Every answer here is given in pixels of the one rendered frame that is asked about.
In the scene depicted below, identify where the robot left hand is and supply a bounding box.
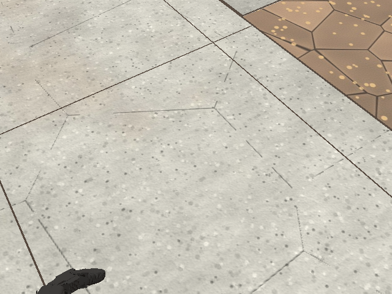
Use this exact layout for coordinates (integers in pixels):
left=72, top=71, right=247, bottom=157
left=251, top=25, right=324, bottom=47
left=36, top=268, right=105, bottom=294

